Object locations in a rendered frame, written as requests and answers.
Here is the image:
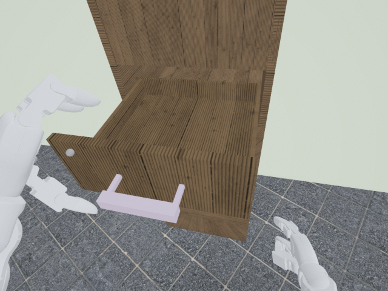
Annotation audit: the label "robot left forearm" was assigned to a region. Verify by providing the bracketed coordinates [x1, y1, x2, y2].
[0, 195, 26, 291]

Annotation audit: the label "drawer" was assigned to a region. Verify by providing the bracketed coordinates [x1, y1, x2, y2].
[46, 77, 261, 219]

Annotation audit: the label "robot right forearm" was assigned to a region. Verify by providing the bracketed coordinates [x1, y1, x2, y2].
[298, 263, 337, 291]

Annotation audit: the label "right robot hand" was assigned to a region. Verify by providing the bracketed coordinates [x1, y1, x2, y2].
[272, 216, 319, 275]

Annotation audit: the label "left robot hand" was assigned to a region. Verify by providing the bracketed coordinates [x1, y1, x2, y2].
[0, 74, 101, 214]

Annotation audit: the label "cabinet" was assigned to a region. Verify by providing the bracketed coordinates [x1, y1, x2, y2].
[87, 0, 287, 242]

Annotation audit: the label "handle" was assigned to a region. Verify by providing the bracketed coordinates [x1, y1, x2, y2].
[96, 174, 185, 223]

